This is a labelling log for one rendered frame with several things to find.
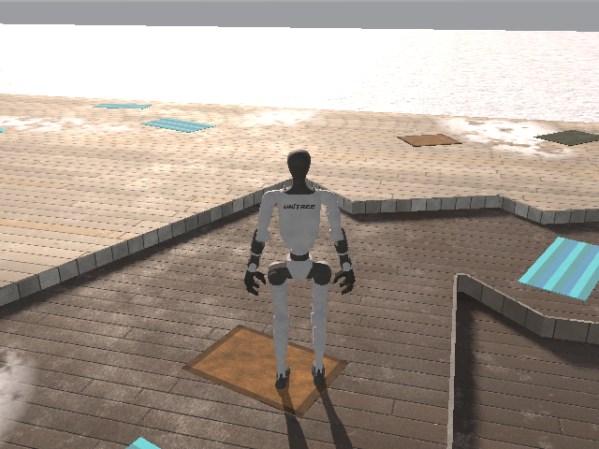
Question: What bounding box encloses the robot right forearm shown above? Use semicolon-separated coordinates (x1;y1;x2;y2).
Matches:
334;228;353;271

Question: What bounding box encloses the robot right shin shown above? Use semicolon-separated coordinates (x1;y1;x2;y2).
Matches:
313;311;327;373

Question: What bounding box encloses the left robot hand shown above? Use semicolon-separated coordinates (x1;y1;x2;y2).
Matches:
244;269;266;296

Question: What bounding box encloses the robot left upper arm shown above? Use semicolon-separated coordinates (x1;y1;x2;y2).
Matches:
256;190;280;242

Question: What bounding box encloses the robot head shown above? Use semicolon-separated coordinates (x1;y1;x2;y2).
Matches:
283;149;315;195

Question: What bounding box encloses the robot right upper arm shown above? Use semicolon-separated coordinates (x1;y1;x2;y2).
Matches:
319;189;344;241

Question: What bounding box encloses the right robot hand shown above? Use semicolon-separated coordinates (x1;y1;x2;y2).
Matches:
333;269;356;295

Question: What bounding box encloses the robot left forearm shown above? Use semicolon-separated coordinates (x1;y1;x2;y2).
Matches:
246;228;265;272

